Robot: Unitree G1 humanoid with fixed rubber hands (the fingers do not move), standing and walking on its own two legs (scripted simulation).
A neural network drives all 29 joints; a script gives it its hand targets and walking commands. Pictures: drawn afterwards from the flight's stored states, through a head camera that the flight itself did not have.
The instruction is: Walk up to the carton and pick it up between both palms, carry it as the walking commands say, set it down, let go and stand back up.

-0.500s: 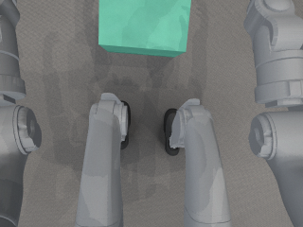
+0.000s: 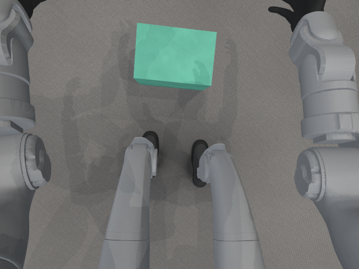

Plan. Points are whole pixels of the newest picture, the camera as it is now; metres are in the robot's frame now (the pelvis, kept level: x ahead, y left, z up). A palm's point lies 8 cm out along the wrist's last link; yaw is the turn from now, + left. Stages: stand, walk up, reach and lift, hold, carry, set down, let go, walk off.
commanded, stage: let go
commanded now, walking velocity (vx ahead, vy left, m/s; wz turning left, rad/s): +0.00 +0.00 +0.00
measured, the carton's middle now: (173, 61) +0.55 +0.03 -0.54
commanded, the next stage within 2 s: stand in 1.34 s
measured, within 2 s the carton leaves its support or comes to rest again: neither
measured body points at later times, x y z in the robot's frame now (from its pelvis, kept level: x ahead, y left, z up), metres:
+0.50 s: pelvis +0.09 +0.00 +0.08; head +0.30 +0.02 +0.48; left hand +0.45 +0.27 -0.02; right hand +0.47 -0.21 -0.02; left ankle +0.14 +0.10 -0.60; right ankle +0.11 -0.12 -0.60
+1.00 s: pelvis +0.12 -0.01 +0.14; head +0.14 +0.00 +0.59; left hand +0.29 +0.24 +0.07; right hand +0.31 -0.26 +0.07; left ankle +0.14 +0.10 -0.60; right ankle +0.11 -0.12 -0.60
